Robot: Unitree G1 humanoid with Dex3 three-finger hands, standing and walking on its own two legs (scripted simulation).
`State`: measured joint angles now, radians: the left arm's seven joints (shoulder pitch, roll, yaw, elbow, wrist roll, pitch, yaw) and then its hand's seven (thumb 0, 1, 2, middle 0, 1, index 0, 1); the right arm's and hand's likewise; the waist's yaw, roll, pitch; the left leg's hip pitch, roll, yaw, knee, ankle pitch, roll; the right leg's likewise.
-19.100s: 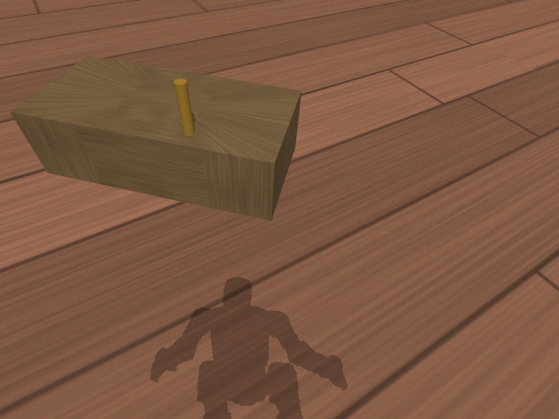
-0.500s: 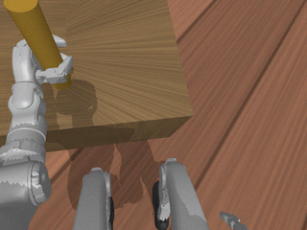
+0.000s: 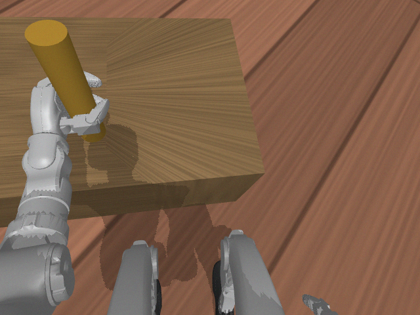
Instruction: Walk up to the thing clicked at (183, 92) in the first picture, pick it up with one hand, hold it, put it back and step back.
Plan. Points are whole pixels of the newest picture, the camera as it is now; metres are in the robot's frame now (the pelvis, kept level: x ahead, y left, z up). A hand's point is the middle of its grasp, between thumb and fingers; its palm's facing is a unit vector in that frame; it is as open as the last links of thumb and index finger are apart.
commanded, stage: lift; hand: left
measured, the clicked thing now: (75, 94) +0.48 +0.19 +0.05
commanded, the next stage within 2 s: hold in 1.30 s
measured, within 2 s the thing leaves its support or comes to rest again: neither
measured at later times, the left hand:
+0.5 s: hand (56, 104) +0.42 +0.18 +0.12, palm faces +0.11 -0.99 -0.01, open 6.4 cm
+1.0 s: hand (36, 93) +0.40 +0.18 +0.17, palm faces +0.07 -1.00 -0.01, open 6.4 cm
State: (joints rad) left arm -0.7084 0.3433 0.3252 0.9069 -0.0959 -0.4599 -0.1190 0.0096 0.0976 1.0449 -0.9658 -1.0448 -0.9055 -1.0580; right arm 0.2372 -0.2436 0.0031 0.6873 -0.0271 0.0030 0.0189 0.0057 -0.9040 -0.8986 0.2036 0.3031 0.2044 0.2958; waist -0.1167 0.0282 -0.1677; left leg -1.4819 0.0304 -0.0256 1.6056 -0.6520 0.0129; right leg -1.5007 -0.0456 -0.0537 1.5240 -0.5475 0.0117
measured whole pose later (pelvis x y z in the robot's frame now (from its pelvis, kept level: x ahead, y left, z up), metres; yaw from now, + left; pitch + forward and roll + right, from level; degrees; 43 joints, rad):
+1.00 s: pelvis +0.04 +0.00 +0.13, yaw +1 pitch +12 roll -2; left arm -0.25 0.22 0.14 0.51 -0.17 -0.37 -0.08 0.01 0.09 1.05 -0.97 -1.04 -0.91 -1.05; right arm 0.25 -0.22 -0.01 0.67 0.01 -0.03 -0.02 0.01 -0.89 -0.89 0.20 0.30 0.20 0.30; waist -0.03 0.01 -0.08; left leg -0.74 0.03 0.00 1.02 -0.50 0.01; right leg -0.76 -0.03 -0.05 0.95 -0.41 0.02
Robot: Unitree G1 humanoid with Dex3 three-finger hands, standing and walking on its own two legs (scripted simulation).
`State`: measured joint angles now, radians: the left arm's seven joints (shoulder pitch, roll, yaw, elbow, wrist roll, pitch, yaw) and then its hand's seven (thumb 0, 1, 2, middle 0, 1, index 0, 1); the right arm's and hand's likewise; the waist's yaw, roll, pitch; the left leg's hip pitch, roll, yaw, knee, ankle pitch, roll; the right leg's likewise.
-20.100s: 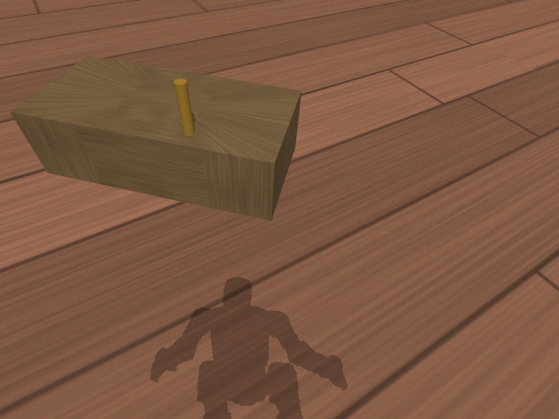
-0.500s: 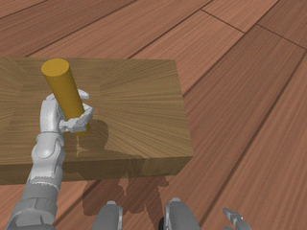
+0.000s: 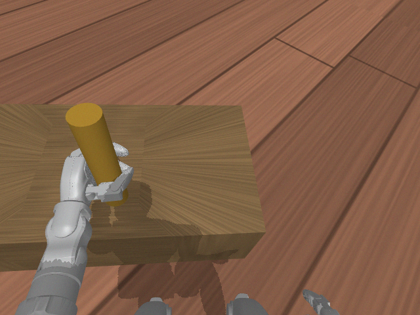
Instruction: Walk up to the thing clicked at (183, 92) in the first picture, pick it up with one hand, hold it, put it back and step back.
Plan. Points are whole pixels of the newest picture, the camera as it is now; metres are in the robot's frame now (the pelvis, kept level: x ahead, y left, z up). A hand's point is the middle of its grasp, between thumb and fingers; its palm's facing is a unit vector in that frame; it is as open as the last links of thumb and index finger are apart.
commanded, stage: lift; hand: left
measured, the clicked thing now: (103, 163) +0.36 +0.18 +0.07
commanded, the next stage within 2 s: hold in 0.30 s
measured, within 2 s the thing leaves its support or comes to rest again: neither
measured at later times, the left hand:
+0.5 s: hand (113, 172) +0.35 +0.16 +0.07, palm faces +0.07 -1.00 +0.00, open 6.4 cm
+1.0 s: hand (113, 177) +0.34 +0.16 +0.08, palm faces +0.07 -1.00 +0.01, open 6.4 cm
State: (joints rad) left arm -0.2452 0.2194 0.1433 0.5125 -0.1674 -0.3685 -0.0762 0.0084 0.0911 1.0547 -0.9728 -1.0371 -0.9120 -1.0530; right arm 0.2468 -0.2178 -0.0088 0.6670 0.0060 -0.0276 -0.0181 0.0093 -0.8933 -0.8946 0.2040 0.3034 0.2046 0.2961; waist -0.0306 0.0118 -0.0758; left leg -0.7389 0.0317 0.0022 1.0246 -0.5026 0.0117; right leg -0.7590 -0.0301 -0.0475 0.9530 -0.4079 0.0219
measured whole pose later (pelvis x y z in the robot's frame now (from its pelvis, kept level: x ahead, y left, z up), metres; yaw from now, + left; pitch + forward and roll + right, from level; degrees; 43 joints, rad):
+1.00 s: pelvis +0.01 -0.02 +0.02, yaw +0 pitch +7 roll -1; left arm -0.12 0.19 0.15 0.43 -0.20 -0.37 -0.12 0.01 0.09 1.05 -0.97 -1.04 -0.91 -1.06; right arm 0.23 -0.22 -0.02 0.67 0.01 -0.03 -0.03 0.01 -0.90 -0.89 0.20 0.30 0.20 0.30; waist -0.02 0.01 -0.04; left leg -0.52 0.03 0.00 0.85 -0.45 -0.01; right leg -0.56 -0.02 -0.05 0.81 -0.37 0.00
